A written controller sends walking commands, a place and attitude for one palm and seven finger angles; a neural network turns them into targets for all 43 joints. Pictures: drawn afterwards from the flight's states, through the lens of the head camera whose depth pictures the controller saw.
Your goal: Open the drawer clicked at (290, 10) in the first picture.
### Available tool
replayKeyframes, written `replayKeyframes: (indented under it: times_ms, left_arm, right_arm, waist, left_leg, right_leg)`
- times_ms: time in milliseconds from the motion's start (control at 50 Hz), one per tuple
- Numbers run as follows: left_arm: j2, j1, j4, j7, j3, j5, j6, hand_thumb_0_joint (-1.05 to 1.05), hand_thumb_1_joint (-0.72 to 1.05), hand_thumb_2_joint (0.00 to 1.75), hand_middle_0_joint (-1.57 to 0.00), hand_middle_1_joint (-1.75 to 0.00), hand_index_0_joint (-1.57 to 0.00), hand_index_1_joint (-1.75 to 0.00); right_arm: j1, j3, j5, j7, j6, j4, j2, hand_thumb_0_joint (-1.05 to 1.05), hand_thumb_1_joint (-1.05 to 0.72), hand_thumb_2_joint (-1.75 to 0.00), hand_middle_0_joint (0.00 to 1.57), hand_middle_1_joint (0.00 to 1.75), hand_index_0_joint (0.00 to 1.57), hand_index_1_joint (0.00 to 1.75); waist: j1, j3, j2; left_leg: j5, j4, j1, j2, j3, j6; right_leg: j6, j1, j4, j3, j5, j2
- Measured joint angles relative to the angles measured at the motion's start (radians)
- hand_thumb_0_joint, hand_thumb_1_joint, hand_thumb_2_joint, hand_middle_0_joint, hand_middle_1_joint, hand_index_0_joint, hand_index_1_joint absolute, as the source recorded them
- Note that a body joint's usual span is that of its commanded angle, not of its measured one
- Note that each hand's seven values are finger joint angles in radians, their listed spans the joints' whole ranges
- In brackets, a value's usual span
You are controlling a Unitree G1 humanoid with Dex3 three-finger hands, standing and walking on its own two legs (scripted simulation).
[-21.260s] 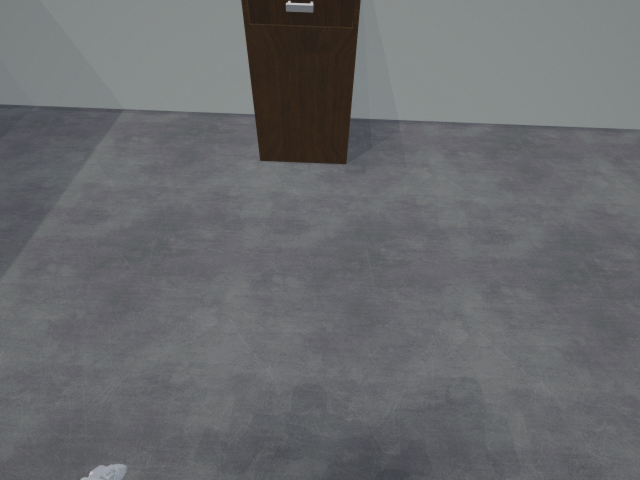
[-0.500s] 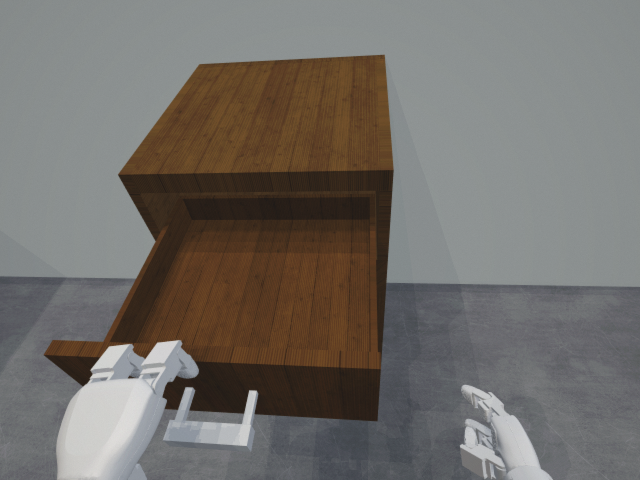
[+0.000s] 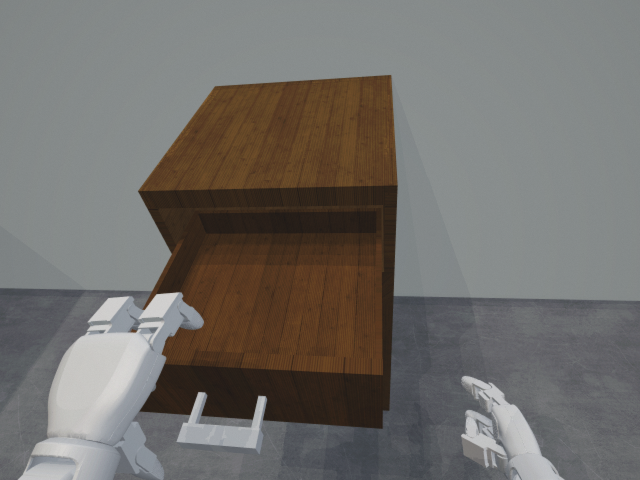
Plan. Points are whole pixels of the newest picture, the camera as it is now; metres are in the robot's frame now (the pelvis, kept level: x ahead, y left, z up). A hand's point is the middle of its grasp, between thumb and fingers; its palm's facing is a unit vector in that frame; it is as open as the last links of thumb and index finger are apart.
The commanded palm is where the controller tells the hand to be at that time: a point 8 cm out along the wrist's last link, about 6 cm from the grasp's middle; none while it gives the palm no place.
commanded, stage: lift the hand off the handle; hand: left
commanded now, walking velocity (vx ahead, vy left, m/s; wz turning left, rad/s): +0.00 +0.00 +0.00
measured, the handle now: (225, 420) +0.19 +0.18 -0.02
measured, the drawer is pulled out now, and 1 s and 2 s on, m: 0.30 0.30 0.30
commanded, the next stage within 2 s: draw the hand back to the body in 0.02 s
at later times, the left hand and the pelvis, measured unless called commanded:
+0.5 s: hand (125, 392) +0.15 +0.22 +0.13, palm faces +0.09 -0.10 -0.99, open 13.9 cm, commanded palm +0.12 +0.22 +0.18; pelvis +0.00 -0.01 +0.00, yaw +0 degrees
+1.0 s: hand (127, 351) +0.18 +0.22 +0.16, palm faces +0.36 -0.86 -0.37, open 13.0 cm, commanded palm +0.13 +0.26 +0.18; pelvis +0.01 +0.00 +0.01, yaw +2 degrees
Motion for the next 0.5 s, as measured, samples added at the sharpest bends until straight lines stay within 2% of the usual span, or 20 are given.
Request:
replayKeyframes:
  times_ms: [240,500]
  left_arm:
    - [0.011,0.012,0.032,-0.016,0.027,-0.015,-0.01,0.0,-0.5,0.3,-0.32,-1.2,-0.32,-1.2]
    - [0.056,0.024,0.065,-0.022,0.123,-0.067,-0.04,0.0,-0.5,0.3,-0.32,-1.2,-0.32,-1.2]
  right_arm:
    - [0.003,0.002,-0.002,-0.003,0.009,0.005,-0.002,0.02,-0.91,-0.9,0.2,0.3,0.2,0.3]
    - [0.013,-0.013,-0.002,-0.033,-0.001,0.032,-0.018,0.02,-0.91,-0.9,0.2,0.3,0.2,0.3]
  waist:
    - [0.0,0.008,-0.002]
    - [-0.009,0.017,-0.007]
  left_leg:
    - [0.012,-0.023,0.011,0.011,0.001,-0.01]
    - [0.024,-0.04,0.02,0.012,-0.006,-0.011]
  right_leg:
    - [-0.01,0.01,-0.024,0.0,0.013,0.012]
    - [-0.011,0.025,-0.047,-0.006,0.025,0.013]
